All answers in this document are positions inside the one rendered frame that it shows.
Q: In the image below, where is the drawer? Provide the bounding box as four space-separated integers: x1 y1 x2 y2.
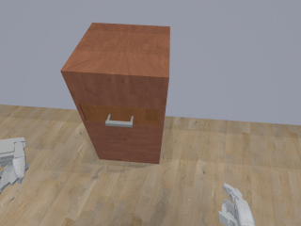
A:
80 104 161 126

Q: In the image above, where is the robot left hand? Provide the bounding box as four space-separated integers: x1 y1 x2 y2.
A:
0 137 29 194

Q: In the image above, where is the cabinet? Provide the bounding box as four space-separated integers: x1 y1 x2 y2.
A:
61 23 170 164

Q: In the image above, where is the robot right hand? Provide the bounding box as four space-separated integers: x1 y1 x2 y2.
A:
218 184 256 226

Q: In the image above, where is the handle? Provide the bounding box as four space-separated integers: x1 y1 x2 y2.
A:
105 114 134 128

